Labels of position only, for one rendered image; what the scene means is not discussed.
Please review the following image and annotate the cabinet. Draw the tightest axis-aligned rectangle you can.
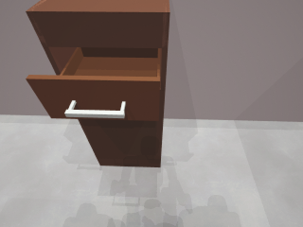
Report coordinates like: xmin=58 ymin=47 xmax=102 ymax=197
xmin=26 ymin=0 xmax=170 ymax=167

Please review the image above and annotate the handle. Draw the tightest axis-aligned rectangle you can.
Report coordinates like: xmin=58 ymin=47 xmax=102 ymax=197
xmin=64 ymin=100 xmax=126 ymax=118

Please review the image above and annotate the drawer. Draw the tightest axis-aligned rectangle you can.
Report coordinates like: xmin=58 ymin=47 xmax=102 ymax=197
xmin=26 ymin=47 xmax=160 ymax=121

